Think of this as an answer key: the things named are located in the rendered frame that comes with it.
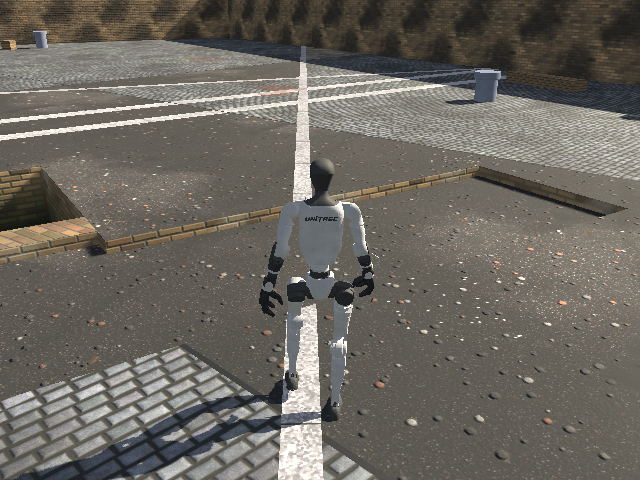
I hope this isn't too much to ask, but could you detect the left robot hand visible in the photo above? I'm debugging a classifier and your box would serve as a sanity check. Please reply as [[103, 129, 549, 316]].
[[259, 289, 283, 317]]

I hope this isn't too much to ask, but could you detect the robot right forearm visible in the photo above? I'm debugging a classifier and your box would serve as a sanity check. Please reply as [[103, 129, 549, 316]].
[[357, 242, 374, 279]]

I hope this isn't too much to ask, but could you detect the robot torso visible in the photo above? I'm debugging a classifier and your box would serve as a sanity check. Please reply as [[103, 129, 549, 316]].
[[297, 197, 344, 300]]

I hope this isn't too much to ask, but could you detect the right robot hand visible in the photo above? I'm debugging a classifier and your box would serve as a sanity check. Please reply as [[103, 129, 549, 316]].
[[352, 274, 375, 297]]

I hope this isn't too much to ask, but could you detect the robot left upper arm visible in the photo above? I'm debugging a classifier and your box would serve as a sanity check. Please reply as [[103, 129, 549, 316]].
[[274, 201, 301, 258]]

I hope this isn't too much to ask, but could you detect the robot right upper arm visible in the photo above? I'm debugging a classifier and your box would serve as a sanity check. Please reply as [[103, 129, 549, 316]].
[[342, 202, 369, 257]]

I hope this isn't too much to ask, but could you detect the robot left foot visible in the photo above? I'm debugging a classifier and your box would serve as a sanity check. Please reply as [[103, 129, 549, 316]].
[[285, 370, 299, 391]]

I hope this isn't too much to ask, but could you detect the robot left forearm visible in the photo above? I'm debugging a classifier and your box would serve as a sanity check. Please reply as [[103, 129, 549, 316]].
[[262, 242, 284, 292]]

